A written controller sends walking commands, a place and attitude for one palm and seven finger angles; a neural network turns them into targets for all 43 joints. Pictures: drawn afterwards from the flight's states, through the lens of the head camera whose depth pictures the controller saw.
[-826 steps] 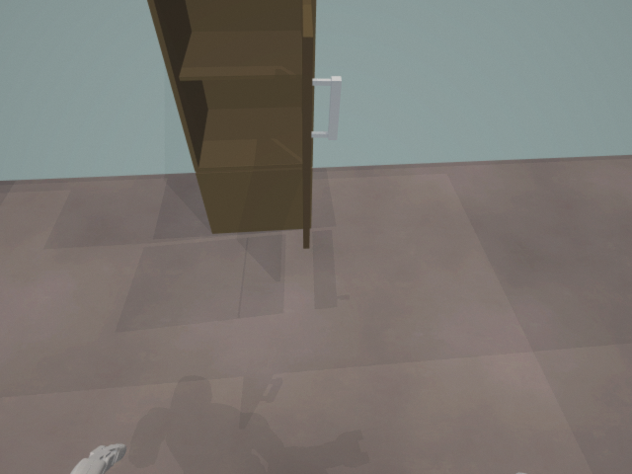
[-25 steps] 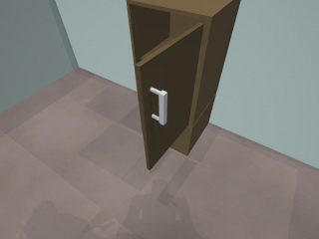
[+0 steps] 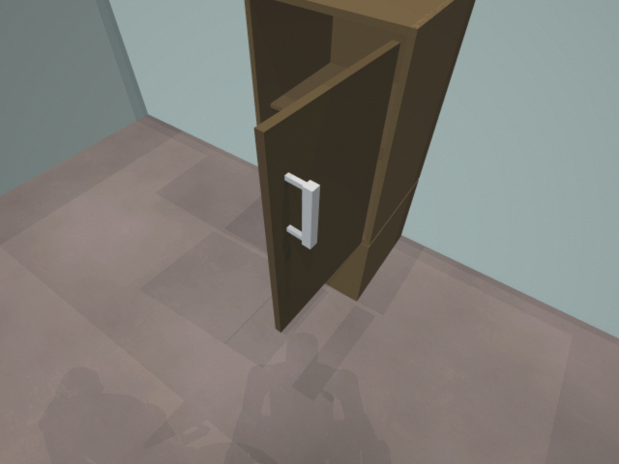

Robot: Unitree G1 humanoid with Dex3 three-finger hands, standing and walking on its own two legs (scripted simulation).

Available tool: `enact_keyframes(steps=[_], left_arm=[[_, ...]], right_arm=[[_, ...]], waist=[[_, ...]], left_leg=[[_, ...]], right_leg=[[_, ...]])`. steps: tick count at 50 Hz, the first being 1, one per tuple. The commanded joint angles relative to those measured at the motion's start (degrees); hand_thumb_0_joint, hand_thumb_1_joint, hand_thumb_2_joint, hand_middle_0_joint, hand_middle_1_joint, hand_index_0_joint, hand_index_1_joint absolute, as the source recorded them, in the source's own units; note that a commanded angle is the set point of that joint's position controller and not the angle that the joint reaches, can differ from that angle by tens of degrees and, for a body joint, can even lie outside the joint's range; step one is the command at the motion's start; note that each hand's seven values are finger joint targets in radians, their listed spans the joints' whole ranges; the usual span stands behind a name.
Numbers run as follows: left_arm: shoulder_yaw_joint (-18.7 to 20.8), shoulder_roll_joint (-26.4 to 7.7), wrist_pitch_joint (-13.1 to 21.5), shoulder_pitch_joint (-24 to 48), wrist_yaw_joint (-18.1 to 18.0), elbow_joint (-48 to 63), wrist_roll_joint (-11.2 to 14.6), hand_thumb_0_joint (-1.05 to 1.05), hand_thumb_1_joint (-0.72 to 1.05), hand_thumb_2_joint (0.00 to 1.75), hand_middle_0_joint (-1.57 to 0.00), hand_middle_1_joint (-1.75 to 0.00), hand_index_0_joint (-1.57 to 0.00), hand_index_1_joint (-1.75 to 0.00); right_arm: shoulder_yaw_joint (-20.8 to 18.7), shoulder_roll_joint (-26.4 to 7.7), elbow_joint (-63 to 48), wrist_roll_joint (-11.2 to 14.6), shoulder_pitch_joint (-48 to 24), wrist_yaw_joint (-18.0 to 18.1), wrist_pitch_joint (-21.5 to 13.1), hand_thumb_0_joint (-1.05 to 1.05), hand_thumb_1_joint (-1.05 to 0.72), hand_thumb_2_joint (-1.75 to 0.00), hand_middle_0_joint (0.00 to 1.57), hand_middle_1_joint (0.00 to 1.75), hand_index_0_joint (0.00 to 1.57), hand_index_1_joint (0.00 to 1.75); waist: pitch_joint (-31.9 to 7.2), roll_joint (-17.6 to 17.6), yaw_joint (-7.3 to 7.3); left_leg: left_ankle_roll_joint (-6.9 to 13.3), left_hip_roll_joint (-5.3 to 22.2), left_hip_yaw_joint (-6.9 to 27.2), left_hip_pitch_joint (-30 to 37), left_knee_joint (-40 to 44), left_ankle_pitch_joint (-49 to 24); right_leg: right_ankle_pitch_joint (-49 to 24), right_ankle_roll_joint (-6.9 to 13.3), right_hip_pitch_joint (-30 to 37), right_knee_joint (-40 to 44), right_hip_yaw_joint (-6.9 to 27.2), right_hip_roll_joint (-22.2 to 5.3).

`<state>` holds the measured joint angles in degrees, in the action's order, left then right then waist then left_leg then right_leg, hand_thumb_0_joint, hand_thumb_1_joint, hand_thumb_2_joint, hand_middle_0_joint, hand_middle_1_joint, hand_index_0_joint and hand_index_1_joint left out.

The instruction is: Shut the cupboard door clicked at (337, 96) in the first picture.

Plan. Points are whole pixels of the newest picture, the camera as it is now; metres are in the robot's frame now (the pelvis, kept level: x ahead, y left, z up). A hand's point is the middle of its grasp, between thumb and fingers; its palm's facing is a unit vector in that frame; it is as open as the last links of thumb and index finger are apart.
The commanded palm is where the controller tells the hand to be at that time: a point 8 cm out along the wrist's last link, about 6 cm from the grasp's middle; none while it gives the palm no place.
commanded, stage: look again from close up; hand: left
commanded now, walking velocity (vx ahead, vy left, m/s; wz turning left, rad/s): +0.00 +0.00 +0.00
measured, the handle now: (301, 211) +0.50 +0.05 +0.02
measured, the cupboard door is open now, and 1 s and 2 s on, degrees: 86 86 86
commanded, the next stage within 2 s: shuffle to correct the standing spot in 0.12 s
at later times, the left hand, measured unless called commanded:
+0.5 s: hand out of the picture +0.05 +0.14 -0.17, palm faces +0.04 -0.98 -0.20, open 7.3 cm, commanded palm none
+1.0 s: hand out of the picture +0.10 +0.06 -0.21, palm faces +0.37 -0.92 -0.12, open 7.4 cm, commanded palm none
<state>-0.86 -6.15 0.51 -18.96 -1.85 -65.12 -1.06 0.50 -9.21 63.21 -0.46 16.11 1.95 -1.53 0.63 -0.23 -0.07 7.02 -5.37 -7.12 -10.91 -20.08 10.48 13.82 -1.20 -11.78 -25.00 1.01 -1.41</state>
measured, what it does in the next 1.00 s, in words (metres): walks ahead, turning left: right foot, then left foot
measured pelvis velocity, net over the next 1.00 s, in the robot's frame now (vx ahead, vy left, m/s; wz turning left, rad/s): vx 0.19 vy -0.08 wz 0.36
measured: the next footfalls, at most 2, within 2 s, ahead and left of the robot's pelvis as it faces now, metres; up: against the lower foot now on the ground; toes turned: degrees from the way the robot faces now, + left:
right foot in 0.62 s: +0.16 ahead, -0.19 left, +0.00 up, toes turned +5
left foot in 0.98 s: +0.25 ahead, +0.02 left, +0.00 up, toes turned +27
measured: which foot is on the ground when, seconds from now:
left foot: down 0.00-0.62, up 0.64-0.96, down 0.98-1.00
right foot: down 0.00-0.34, up 0.36-0.60, down 0.62-0.96, up 0.98-1.00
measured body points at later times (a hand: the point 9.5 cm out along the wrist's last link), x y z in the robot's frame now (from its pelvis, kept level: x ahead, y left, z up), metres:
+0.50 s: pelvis +0.05 -0.04 +0.00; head +0.08 -0.05 +0.45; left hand +0.05 +0.19 -0.16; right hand +0.01 -0.26 -0.16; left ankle +0.01 +0.03 -0.74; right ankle +0.03 -0.16 -0.71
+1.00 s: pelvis +0.19 -0.08 -0.03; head +0.21 -0.04 +0.42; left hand +0.08 +0.11 -0.20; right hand +0.39 -0.28 -0.14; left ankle +0.22 +0.00 -0.75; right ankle +0.12 -0.20 -0.71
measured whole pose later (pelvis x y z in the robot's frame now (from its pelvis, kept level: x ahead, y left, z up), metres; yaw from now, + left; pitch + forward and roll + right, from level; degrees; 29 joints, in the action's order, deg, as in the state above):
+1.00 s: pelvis +0.19 -0.08 -0.03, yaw +20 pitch +1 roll -2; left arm 1.2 -9.5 0.1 -21.6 -0.3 -59.4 -1.6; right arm -2.5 -11.9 51.8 -1.6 7.5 0.4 -2.2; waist 3.3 -2.5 0.5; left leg 6.0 1.3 -7.8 -24.9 -38.9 12.9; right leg 28.3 0.3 -13.7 -48.9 -11.3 -2.5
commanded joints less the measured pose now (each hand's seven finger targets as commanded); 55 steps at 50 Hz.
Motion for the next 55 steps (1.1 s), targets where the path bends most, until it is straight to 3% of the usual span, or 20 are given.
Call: enact_keyframes(steps=[1,12,16,20,24,28,29,30,31,32,33,37,44,46,47,48,49,50,52,55], left_arm=[[0.59,-5.03,0.86,-3.54,-0.18,1.6,0.05,0.0,0.9,0.9,-0.2,-0.3,-0.2,-0.3],[0.54,-5.4,0.82,-2.97,-0.18,1.74,0.23,0.0,0.9,0.9,-0.2,-0.3,-0.2,-0.3],[1.2,-5.37,0.06,-0.96,0.71,3.54,-0.85,0.0,0.9,0.9,-0.2,-0.3,-0.2,-0.3],[2.2,-5.96,0.17,3.18,1.54,7.16,-1.43,0.0,0.9,0.9,-0.2,-0.3,-0.2,-0.3],[2.92,-5.45,1.03,5.48,2.3,9.4,-0.75,0.0,0.9,0.9,-0.2,-0.3,-0.2,-0.3],[3.47,-5.07,0.92,-0.64,2.67,7.72,-0.6,0.0,0.9,0.9,-0.2,-0.3,-0.2,-0.3],[4.01,-6.56,1.12,-2.37,2.45,7.33,-0.74,0.0,0.9,0.9,-0.2,-0.3,-0.2,-0.3],[4.61,-9.3,1.37,-5.51,2.01,6.83,-0.94,0.0,0.9,0.9,-0.2,-0.3,-0.2,-0.3],[5.39,-13.53,1.49,-9.05,1.44,6.47,-1.03,0.0,0.9,0.9,-0.2,-0.3,-0.2,-0.3],[5.71,-14.97,1.36,-11.74,1.13,6.75,-0.63,0.0,0.9,0.9,-0.2,-0.3,-0.2,-0.3],[5.51,-13.78,1.54,-9.62,0.75,7.53,-0.76,0.0,0.9,0.9,-0.2,-0.3,-0.2,-0.3],[4.08,-8.64,2.46,-1.28,0.25,9.32,-1.38,0.0,0.9,0.9,-0.2,-0.3,-0.2,-0.3],[3.6,-10.39,2.06,-3.65,0.36,8.29,-1.56,0.0,0.9,0.9,-0.2,-0.3,-0.2,-0.3],[3.79,-11.65,1.56,-3.49,0.72,8.39,-0.59,0.0,0.9,0.9,-0.2,-0.3,-0.2,-0.3],[3.73,-10.83,1.39,-4.12,1.21,9.13,-0.23,0.0,0.9,0.9,-0.2,-0.3,-0.2,-0.3],[2.98,-7.5,1.24,-5.21,2.07,11.21,0.1,0.0,0.9,0.9,-0.2,-0.3,-0.2,-0.3],[2.94,-10.06,0.56,-3.57,1.81,13.53,-0.57,0.0,0.9,0.9,-0.2,-0.3,-0.2,-0.3],[3.84,-11.55,0.15,-0.6,1.53,14.87,-0.99,0.0,0.9,0.9,-0.2,-0.3,-0.2,-0.3],[4.08,-9.45,-0.25,2.18,1.64,13.93,-1.83,0.0,0.9,0.9,-0.2,-0.3,-0.2,-0.3],[4.06,-8.17,-1.58,-3.2,2.69,11.58,-1.76,0.0,0.9,0.9,-0.2,-0.3,-0.2,-0.3]], right_arm=[[-1.01,-5.24,-1.2,-0.2,3.54,0.24,-1.28,0.0,-0.9,-0.9,0.2,0.3,0.2,0.3],[-0.49,-4.64,0.32,-0.43,4.9,0.4,-1.38,0.0,-0.9,-0.9,0.2,0.3,0.2,0.3],[-2.17,-7.45,-0.01,-0.82,5.87,0.3,-0.57,0.0,-0.9,-0.9,0.2,0.3,0.2,0.3],[-3.51,-8.9,-0.55,-1.47,10.13,0.65,-0.81,0.0,-0.9,-0.9,0.2,0.3,0.2,0.3],[-4.17,-9.64,-1.74,-1.71,8.8,0.83,-1.54,0.0,-0.9,-0.9,0.2,0.3,0.2,0.3],[-4.57,-10.16,-3.31,-1.44,4.08,0.38,-0.98,0.0,-0.9,-0.9,0.2,0.3,0.2,0.3],[-4.63,-9.38,-3.6,-1.29,4.01,0.1,-0.86,0.0,-0.9,-0.9,0.2,0.3,0.2,0.3],[-4.16,-7.62,-4.27,-1.06,3.59,-0.3,-0.97,0.0,-0.9,-0.9,0.2,0.3,0.2,0.3],[-3.57,-4.56,-5.94,-0.97,3.5,-0.6,-1.08,0.0,-0.9,-0.9,0.2,0.3,0.2,0.3],[-3.96,-5.48,-7.65,-1.01,-0.41,-1.02,-0.9,0.0,-0.9,-0.9,0.2,0.3,0.2,0.3],[-4.45,-6.04,-8.43,-1.09,-1.46,-1.44,-0.79,0.0,-0.9,-0.9,0.2,0.3,0.2,0.3],[-4.33,-3.23,-8.3,-1.2,-0.9,-2.49,0.57,0.0,-0.9,-0.9,0.2,0.3,0.2,0.3],[-3.63,-1.95,-11.32,-1.17,-4.34,-2.83,0.3,0.0,-0.9,-0.9,0.2,0.3,0.2,0.3],[-4.17,-4.83,-9.58,-1.48,2.92,-2.27,-0.26,0.0,-0.9,-0.9,0.2,0.3,0.2,0.3],[-5.2,-9.16,-8.19,-1.73,9.71,-1.52,-0.46,0.0,-0.9,-0.9,0.2,0.3,0.2,0.3],[-6.54,-15.89,-7.83,-1.9,14.11,-0.61,-0.54,0.0,-0.9,-0.9,0.2,0.3,0.2,0.3],[-6.84,-19.9,-8.1,-0.75,15.46,-0.24,0.1,0.0,-0.9,-0.9,0.2,0.3,0.2,0.3],[-7.09,-20.24,-9.4,-0.69,11.44,-0.13,0.65,0.0,-0.9,-0.9,0.2,0.3,0.2,0.3],[-5.83,-14.76,-11.11,-1.22,1.65,0.35,-0.21,0.0,-0.9,-0.9,0.2,0.3,0.2,0.3],[-4.93,-11.87,-12.05,-1.17,-3.31,0.07,-1.17,0.0,-0.9,-0.9,0.2,0.3,0.2,0.3]], waist=[[0.93,-0.37,-0.37],[1.24,-0.63,-0.28],[5.87,1.33,-1.23],[5.51,2.56,-3.11],[1.44,1.08,-2.22],[0.46,3.03,1.2],[-0.09,-0.86,2.16],[-0.16,-6.3,3.72],[-1.46,-17.39,4.61],[-1.44,-16.04,6.53],[0.23,-10.01,4.86],[3.99,-4.51,-0.5],[2.55,-5.95,-0.39],[-3.68,-3.29,-3.82],[-8.49,1.89,-6.8],[-11.58,17.06,-6.9],[-14.27,12.54,-7.52],[-9.61,5.32,-6.26],[1.09,6.86,-1.89],[1.64,5.38,2.32]], left_leg=[[-3.59,12.51,11.54,2.74,4.48,-4.46],[-3.18,12.44,11.49,2.89,3.5,-4.11],[1.03,17.83,22.42,0.01,9.28,19.07],[7.92,23.7,32.81,7.41,9.07,11.35],[7.94,22.9,28.77,6.97,4.6,-5.6],[2.21,15.39,20.36,-6.73,-0.65,2.01],[0.49,12.97,18.69,-13.07,-4.08,6.65],[-1.47,8.7,13.81,-22.54,-11.48,14.05],[-3.61,2.82,4.55,-29.74,-24.34,21.64],[-3.55,3.76,3.95,-31.63,-39.76,28.4],[-3.26,5.97,6.04,-32.51,-47.29,25.13],[-4.19,8.95,4.75,-26.81,-48.78,14.58],[-4.27,6.41,-3.07,-14.76,-22.72,8.58],[-3.35,4.58,-4.11,-1.06,-11.7,0.35],[-1.23,10.66,4.16,12.42,-8.16,-6.22],[7.12,29.42,31.44,22.68,-5.2,-24.55],[13.34,37.07,42.89,23.82,-1.68,-29.58],[14.6,37.85,40.53,16.42,0.35,-20.55],[7.99,29.15,33.18,0.05,4.13,-10.42],[3.29,20.86,18.77,-8.01,3.61,-13.78]], right_leg=[[-6.68,3.56,-2.15,2.71,4.53,-4.1],[-4.33,3.63,-0.15,2.16,3.18,-3.52],[7.9,3.42,-8.17,-6.18,-1.77,-0.49],[14.12,3.16,-22.81,-21.06,-0.68,-1.52],[12.69,2.4,-20.09,-19.2,-0.04,-2.47],[0.98,1.33,-1.02,-5.38,-5.65,1.09],[-0.3,1.62,6.59,-1.59,-3.8,0.06],[6.07,3.48,14.39,1.69,4.78,-6.61],[12.16,8.05,18.97,7.38,18.36,-17.44],[15.5,12.89,16.13,13.29,25.15,-22.79],[19.97,14.8,11.45,14.37,24.16,-22.02],[3.3,12.02,0.18,12.95,4.72,-16.17],[-23.39,9.58,3.07,5.21,-8.2,-12.72],[-31.35,6.97,3.31,-8.52,-11.89,-10.37],[-23.58,4.25,-4.46,-22.09,-12.39,-9.01],[14.24,0.28,-22.62,-40.62,-11.59,-1.49],[20.21,0.97,-27.55,-50.32,-2.78,-1.29],[17.5,0.82,-28.79,-52.9,0.62,-3.45],[8.73,-1.13,-29.55,-52.55,1.39,-5.09],[1.26,-2.72,-21.51,-47.02,0.03,-4.6]])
